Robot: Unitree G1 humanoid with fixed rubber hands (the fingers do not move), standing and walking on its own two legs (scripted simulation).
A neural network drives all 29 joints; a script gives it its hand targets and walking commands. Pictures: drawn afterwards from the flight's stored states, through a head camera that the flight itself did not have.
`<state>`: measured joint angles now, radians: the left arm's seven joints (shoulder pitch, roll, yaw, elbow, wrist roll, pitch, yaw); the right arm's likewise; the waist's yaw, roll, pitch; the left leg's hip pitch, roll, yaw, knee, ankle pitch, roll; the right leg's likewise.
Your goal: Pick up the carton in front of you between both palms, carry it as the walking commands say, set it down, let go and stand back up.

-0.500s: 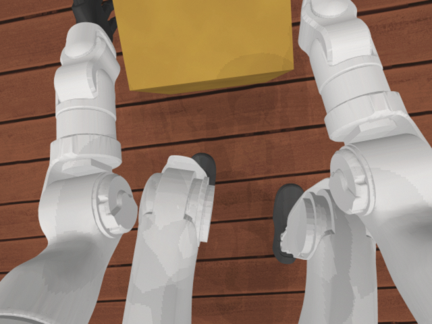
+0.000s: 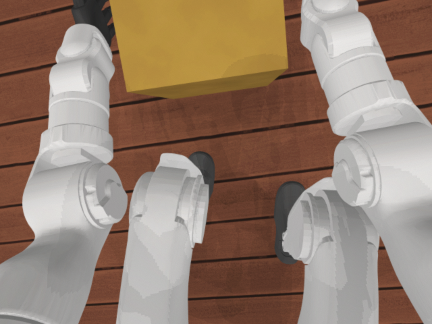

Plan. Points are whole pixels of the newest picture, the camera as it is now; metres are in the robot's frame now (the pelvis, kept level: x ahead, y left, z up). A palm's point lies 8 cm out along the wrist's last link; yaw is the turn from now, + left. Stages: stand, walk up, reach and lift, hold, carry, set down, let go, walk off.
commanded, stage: set down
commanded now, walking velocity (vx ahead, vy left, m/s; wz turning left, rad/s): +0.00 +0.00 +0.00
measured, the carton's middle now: (206, 26) +0.52 +0.13 -0.24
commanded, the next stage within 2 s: let go in 1.80 s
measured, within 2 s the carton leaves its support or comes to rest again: neither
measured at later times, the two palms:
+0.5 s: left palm (94, 31) +0.48 +0.28 -0.17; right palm out of the picture +0.57 -0.02 -0.17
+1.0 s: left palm (43, 13) +0.48 +0.31 -0.11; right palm out of the picture +0.59 -0.04 -0.11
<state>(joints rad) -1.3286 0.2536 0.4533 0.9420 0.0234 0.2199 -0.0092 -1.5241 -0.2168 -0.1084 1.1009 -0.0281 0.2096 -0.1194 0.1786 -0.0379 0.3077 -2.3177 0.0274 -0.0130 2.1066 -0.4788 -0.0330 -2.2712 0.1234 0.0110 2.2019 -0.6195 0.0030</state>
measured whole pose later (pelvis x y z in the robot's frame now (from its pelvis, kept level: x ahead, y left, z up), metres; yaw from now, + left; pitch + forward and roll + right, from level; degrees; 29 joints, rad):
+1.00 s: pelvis +0.00 +0.01 +0.03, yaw +1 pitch +39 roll +0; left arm -1.28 0.30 0.33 0.91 -0.19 0.11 0.09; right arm -1.47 -0.37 0.00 0.98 0.09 0.19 -0.11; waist 0.17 -0.03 0.28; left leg -2.24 -0.01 0.00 2.03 -0.47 -0.01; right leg -2.16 0.08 0.03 2.13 -0.65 0.02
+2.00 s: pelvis +0.05 +0.02 +0.28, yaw +0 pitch +44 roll -2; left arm -0.84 0.20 0.39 0.71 0.03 0.15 -0.07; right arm -1.03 -0.20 -0.22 0.83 -0.12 0.21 -0.07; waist 0.14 -0.04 -0.10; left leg -1.56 -0.01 -0.02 1.07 -0.28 0.00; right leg -1.49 0.06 0.04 1.11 -0.39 0.02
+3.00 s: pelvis +0.14 -0.01 +0.40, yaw +3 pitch -3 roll +1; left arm 0.21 0.21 0.05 0.43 0.02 0.11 -0.08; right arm 0.24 -0.22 -0.03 0.43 0.00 0.10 0.06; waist 0.00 -0.03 0.08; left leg -0.14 0.00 -0.04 0.42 -0.22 -0.03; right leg -0.08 0.04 0.04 0.45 -0.32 -0.04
